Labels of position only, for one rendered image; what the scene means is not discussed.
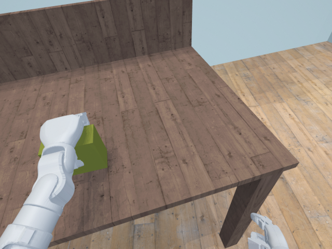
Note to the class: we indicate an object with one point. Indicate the table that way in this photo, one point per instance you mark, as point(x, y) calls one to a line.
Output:
point(174, 131)

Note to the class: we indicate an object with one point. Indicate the left robot forearm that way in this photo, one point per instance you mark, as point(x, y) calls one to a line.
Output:
point(34, 224)

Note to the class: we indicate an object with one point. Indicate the left robot hand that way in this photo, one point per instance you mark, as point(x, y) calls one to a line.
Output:
point(66, 129)

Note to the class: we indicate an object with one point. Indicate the right robot hand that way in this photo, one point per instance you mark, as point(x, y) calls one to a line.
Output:
point(273, 235)

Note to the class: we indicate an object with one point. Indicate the sponge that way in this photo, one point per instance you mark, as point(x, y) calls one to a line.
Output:
point(90, 149)

